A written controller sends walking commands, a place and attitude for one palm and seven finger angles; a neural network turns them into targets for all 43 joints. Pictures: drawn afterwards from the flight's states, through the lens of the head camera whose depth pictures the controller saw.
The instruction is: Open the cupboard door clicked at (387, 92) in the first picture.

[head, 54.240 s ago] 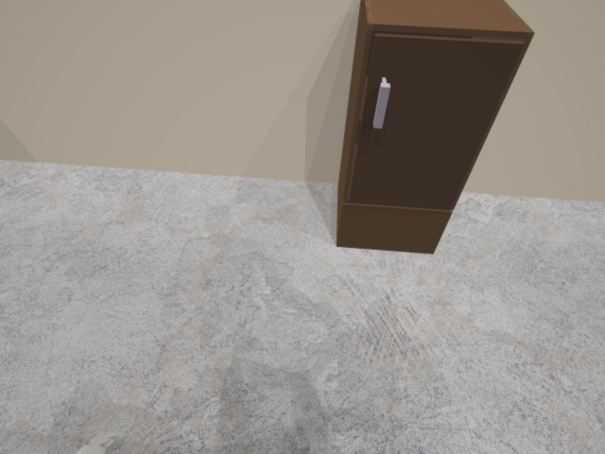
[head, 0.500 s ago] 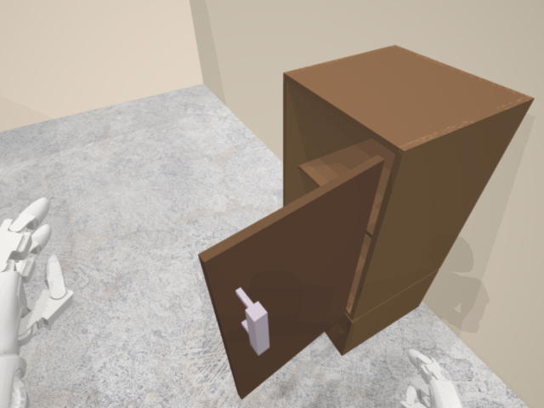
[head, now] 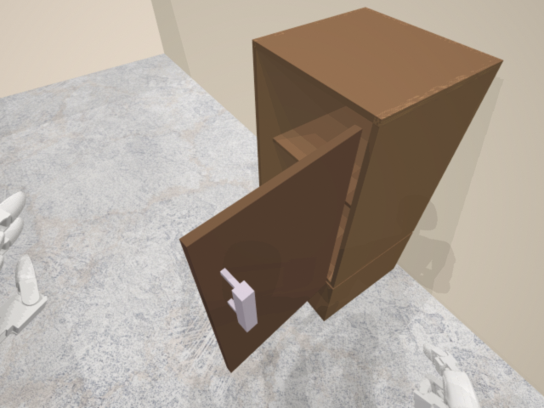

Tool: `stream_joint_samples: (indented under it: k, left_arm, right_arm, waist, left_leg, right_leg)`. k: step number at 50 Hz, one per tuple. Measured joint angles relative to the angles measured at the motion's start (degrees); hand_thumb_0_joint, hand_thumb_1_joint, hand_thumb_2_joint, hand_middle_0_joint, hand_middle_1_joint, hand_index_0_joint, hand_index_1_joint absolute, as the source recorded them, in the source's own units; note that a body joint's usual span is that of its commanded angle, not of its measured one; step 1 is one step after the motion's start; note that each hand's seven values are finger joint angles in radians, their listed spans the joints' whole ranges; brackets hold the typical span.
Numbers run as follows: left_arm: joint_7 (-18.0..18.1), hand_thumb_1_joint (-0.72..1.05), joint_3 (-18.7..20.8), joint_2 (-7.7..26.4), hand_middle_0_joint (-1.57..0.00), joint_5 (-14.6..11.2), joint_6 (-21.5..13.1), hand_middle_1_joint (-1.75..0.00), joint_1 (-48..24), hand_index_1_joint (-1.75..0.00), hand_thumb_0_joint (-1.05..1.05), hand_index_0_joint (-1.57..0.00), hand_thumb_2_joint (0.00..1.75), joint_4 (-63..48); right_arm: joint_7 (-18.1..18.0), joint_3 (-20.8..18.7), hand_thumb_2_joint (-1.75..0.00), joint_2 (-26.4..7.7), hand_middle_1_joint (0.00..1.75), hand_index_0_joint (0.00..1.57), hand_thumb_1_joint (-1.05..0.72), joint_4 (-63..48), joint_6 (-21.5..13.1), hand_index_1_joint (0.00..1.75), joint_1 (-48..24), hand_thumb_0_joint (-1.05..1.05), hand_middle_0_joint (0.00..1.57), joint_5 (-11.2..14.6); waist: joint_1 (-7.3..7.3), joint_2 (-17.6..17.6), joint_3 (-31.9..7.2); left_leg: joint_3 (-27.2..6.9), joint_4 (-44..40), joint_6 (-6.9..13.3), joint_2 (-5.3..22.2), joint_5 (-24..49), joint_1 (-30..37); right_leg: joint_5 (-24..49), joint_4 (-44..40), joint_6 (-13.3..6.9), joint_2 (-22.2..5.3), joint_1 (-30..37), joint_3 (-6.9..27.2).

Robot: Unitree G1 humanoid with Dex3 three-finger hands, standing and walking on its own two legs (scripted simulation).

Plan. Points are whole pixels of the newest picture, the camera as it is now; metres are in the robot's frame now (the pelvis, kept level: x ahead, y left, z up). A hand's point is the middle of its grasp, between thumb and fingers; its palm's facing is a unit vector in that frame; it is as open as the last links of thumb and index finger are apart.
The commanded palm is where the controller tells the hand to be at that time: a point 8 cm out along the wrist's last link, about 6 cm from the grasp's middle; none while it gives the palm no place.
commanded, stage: step back with the hand held close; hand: left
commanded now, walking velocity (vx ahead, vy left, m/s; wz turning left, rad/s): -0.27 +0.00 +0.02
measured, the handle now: (237, 299) +0.30 +0.08 -0.05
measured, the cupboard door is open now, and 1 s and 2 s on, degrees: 98 98 98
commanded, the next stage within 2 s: stop stepping back and stand still in 1.18 s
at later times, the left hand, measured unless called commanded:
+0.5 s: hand out of the picture +0.15 +0.28 +0.16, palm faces +0.46 -0.77 -0.44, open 7.5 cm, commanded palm +0.08 +0.32 +0.18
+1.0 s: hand out of the picture +0.11 +0.24 +0.16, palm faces +0.41 -0.78 -0.47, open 7.4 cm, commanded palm +0.03 +0.29 +0.18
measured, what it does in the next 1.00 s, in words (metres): walks backwards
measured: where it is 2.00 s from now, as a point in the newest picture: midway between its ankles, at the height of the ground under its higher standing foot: outside the picture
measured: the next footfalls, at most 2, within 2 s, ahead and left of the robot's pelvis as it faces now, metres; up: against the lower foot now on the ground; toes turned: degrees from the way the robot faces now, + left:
left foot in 1.20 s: -0.16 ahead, +0.09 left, +0.00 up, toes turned +1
right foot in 1.40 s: -0.19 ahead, -0.11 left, +0.00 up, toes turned +0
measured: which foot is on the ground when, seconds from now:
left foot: down 0.00-0.96, up 0.98-1.00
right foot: down 0.00-1.00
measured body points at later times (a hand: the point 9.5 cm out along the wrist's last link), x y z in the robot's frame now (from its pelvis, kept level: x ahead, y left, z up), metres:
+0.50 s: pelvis -0.06 +0.02 -0.02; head -0.06 +0.03 +0.42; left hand +0.12 +0.31 +0.18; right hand +0.10 -0.23 -0.10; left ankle -0.02 +0.08 -0.74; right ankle +0.05 -0.10 -0.74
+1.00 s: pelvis -0.10 -0.01 -0.02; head -0.08 +0.01 +0.43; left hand +0.08 +0.28 +0.18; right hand +0.09 -0.24 -0.09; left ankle -0.03 +0.08 -0.73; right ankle -0.02 -0.11 -0.74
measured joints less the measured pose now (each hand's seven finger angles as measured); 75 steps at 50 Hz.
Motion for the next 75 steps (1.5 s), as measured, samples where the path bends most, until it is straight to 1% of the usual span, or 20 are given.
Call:
stream_joint_samples:
  k: [5,19,29,32,35,39,45,48,51,54,57,59,60,62,64,66,68,70,72,75]
  left_arm:
    - [0.99,0.89,1.47,0.55,-0.22,0.32,-0.05,-0.30,-0.50,-0.30,0.02,-0.21,0.90,-0.68]
    - [1.56,0.89,1.69,-2.21,-0.22,3.44,-1.20,-0.30,-5.12,-0.30,0.02,-0.21,0.90,-0.30]
    - [2.04,0.89,3.08,-0.90,-0.22,3.56,-3.61,-0.30,-5.80,-0.30,0.02,-0.21,0.90,-4.17]
    - [2.03,0.89,4.26,0.61,-0.22,3.66,-4.43,-0.30,-4.76,-0.30,0.02,-0.21,0.90,-5.05]
    - [1.78,0.89,5.48,1.41,-0.22,3.71,-5.04,-0.30,-3.61,-0.30,0.02,-0.21,0.90,-5.00]
    - [1.53,0.89,6.65,1.46,-0.22,2.63,-5.43,-0.30,-2.75,-0.30,0.02,-0.21,0.90,-5.54]
    - [0.67,0.89,3.95,-0.13,-0.22,1.95,-5.31,-0.30,-4.00,-0.30,0.02,-0.21,0.90,-5.64]
    - [0.38,0.89,3.25,-0.31,-0.22,2.06,-5.14,-0.30,-4.05,-0.30,0.02,-0.21,0.90,-5.80]
    - [0.53,0.89,1.91,0.27,-0.22,2.01,-4.58,-0.30,-4.37,-0.30,0.02,-0.21,0.90,-6.00]
    - [1.09,0.88,1.70,1.35,-0.22,2.24,-4.39,-0.30,-3.54,-0.30,0.02,-0.21,0.90,-5.94]
    - [1.91,0.88,2.93,2.37,-0.22,2.03,-4.21,-0.30,-1.30,-0.30,0.01,-0.21,0.90,-5.88]
    - [2.24,0.88,3.26,2.32,-0.22,1.64,-3.95,-0.30,-0.46,-0.30,0.01,-0.21,0.90,-6.37]
    - [2.23,0.88,3.36,2.59,-0.22,1.58,-3.89,-0.30,-0.82,-0.30,0.01,-0.21,0.90,-6.59]
    - [2.05,0.88,3.93,3.43,-0.22,1.69,-3.75,-0.30,-1.95,-0.30,0.02,-0.21,0.90,-6.22]
    - [1.84,0.89,4.89,3.34,-0.22,1.47,-3.69,-0.30,-1.24,-0.30,0.02,-0.21,0.90,-5.88]
    - [1.90,0.89,5.35,2.31,-0.22,1.07,-3.07,-0.30,-0.36,-0.30,0.02,-0.21,0.90,-6.34]
    - [2.17,0.89,5.20,1.00,-0.22,0.83,-2.82,-0.30,0.35,-0.30,0.02,-0.21,0.90,-7.06]
    - [2.39,0.89,4.90,0.36,-0.21,0.91,-2.71,-0.30,0.82,-0.30,0.02,-0.21,0.90,-7.32]
    - [2.30,0.89,3.64,-0.51,-0.21,1.20,-2.75,-0.30,-0.38,-0.30,0.02,-0.20,0.90,-5.90]
    - [2.07,0.89,0.41,-1.51,-0.21,1.41,-1.91,-0.30,-3.53,-0.30,0.02,-0.20,0.90,-2.14]
  right_arm:
    - [-0.29,0.30,-0.90,0.55,0.30,0.20,-0.91,-0.69,0.36,0.30,0.17,0.01,0.21,0.09]
    - [-0.33,1.89,-0.90,1.75,0.30,0.20,-0.91,-2.09,-1.64,0.30,1.76,0.01,0.21,-0.79]
    - [0.41,1.77,-0.90,1.47,0.30,0.20,-0.91,-1.19,-1.96,0.30,2.51,0.01,0.21,-1.25]
    - [0.31,1.40,-0.90,1.47,0.30,0.20,-0.91,-1.18,-2.34,0.30,2.84,0.01,0.21,-1.38]
    - [0.23,0.83,-0.90,1.85,0.30,0.20,-0.91,-0.40,-2.55,0.30,3.26,0.01,0.21,-1.64]
    - [0.46,0.89,-0.90,2.95,0.30,0.20,-0.91,0.75,-3.25,0.30,2.23,0.01,0.21,-2.16]
    - [1.18,1.53,-0.90,3.93,0.30,0.20,-0.91,1.49,-4.45,0.30,-0.86,0.01,0.21,-2.80]
    - [1.38,1.67,-0.90,4.00,0.30,0.20,-0.91,0.86,-4.34,0.30,-2.17,0.01,0.21,-2.46]
    - [1.71,0.95,-0.90,3.81,0.30,0.20,-0.91,0.83,-3.44,0.30,-2.52,0.01,0.21,-2.11]
    - [1.70,0.69,-0.90,3.70,0.30,0.20,-0.91,1.43,-1.79,0.30,-2.32,0.01,0.21,-2.01]
    - [0.93,1.00,-0.90,3.12,0.30,0.20,-0.91,0.64,-0.98,0.30,-1.69,0.01,0.21,-1.69]
    - [0.32,0.84,-0.90,1.59,0.30,0.20,-0.91,-0.08,-1.39,0.30,-1.54,0.01,0.21,-1.56]
    - [-0.06,0.30,-0.90,1.13,0.30,0.20,-0.91,-0.04,-1.77,0.30,-1.77,0.01,0.21,-1.61]
    - [-0.43,-0.53,-0.90,2.26,0.30,0.20,-0.91,1.45,-2.48,0.30,-2.25,0.01,0.21,-1.77]
    - [-0.14,-0.47,-0.90,3.74,0.30,0.20,-0.91,2.58,-3.67,0.30,-1.43,0.01,0.21,-2.35]
    - [0.33,-0.02,-0.90,4.91,0.30,0.20,-0.91,3.22,-5.06,0.30,-0.21,0.01,0.21,-2.68]
    - [1.03,0.79,-0.90,5.75,0.30,0.20,-0.91,3.53,-6.13,0.30,0.71,0.01,0.21,-2.36]
    - [1.57,1.93,-0.90,6.36,0.30,0.20,-0.91,3.37,-6.83,0.30,1.13,0.01,0.21,-2.08]
    - [1.84,2.92,-0.90,6.40,0.30,0.20,-0.91,3.57,-7.06,0.30,0.48,0.01,0.21,-1.91]
    - [1.80,3.54,-0.90,5.37,0.30,0.20,-0.90,3.98,-6.39,0.30,-0.13,0.01,0.21,-1.74]
  waist:
    - [0.27,-1.08,-0.34]
    - [1.78,-2.23,0.28]
    - [-0.24,-3.48,1.48]
    - [-1.13,-3.94,2.04]
    - [-1.16,-3.57,1.49]
    - [-0.18,-3.97,1.60]
    - [0.90,-3.90,2.60]
    - [0.75,-3.23,2.63]
    - [0.21,-3.80,1.68]
    - [-0.05,-6.06,0.35]
    - [-0.31,-7.44,-0.94]
    - [-0.86,-5.83,-1.12]
    - [-1.34,-5.12,-0.62]
    - [-0.56,-6.34,1.10]
    - [0.34,-6.38,0.52]
    - [0.82,-5.44,-0.57]
    - [1.43,-4.74,-1.51]
    - [2.01,-4.79,-2.29]
    - [2.27,-3.96,-2.22]
    - [0.96,-1.96,-1.38]
  left_leg:
    - [0.57,1.82,0.64,-0.45,0.12,-1.68]
    - [1.94,11.11,2.17,-1.13,-1.96,-7.25]
    - [1.85,14.39,2.28,-0.45,-2.79,-11.62]
    - [1.68,14.60,2.42,-0.75,-1.22,-12.32]
    - [1.10,15.09,2.39,-0.61,-1.76,-12.93]
    - [1.15,14.37,1.84,0.04,-1.06,-13.21]
    - [0.55,13.08,0.66,1.04,0.95,-13.51]
    - [-0.31,13.48,-0.15,1.86,0.85,-14.63]
    - [-2.27,20.49,-2.22,0.57,-7.84,-17.66]
    - [-1.98,28.76,-3.58,0.17,-9.65,-18.02]
    - [-1.78,21.03,-3.77,1.42,-9.16,-12.47]
    - [-2.73,9.06,-3.30,2.96,-5.45,-7.25]
    - [-3.44,6.25,-2.60,3.26,-3.01,-6.84]
    - [-3.33,7.49,-2.57,2.37,-2.18,-7.68]
    - [-3.03,7.13,-2.95,3.07,-1.86,-7.81]
    - [-3.14,6.14,-3.37,4.28,-1.10,-7.75]
    - [-2.67,5.35,-3.75,5.22,-0.34,-7.62]
    - [-1.41,5.82,-4.19,5.64,-0.26,-8.06]
    - [-0.59,6.98,-4.66,6.56,-0.36,-8.99]
    - [-1.98,7.88,-4.22,6.25,-0.15,-9.24]
  right_leg:
    - [0.45,1.56,0.53,-0.48,-1.64,0.44]
    - [-0.97,10.41,1.42,-1.43,-7.21,1.27]
    - [0.27,10.85,1.38,-1.13,-10.17,0.72]
    - [-0.92,12.97,2.07,-0.47,-10.77,2.50]
    - [-4.44,15.82,2.59,0.65,-9.53,4.58]
    - [-6.47,15.01,2.54,1.55,-8.09,5.83]
    - [-7.10,14.33,1.91,2.50,-6.82,6.17]
    - [-5.40,13.40,1.04,3.28,-7.36,5.32]
    - [-3.39,10.70,0.40,2.40,-7.77,4.45]
    - [-0.13,6.05,0.59,0.61,-7.34,4.66]
    - [2.78,2.59,1.15,-0.38,-7.92,5.09]
    - [3.78,2.35,1.89,-0.02,-9.36,4.07]
    - [3.60,3.50,2.38,-0.15,-10.52,3.29]
    - [-1.96,9.14,3.14,0.07,-11.82,4.57]
    - [-8.24,16.86,3.35,1.59,-12.19,4.38]
    - [-10.94,20.19,3.22,2.53,-9.92,3.07]
    - [-10.61,16.75,3.22,2.11,-5.25,1.60]
    - [-7.45,9.40,3.21,0.97,0.25,1.06]
    - [-10.47,4.27,0.52,1.70,2.48,1.50]
    - [-7.15,2.98,-0.52,2.45,2.55,0.88]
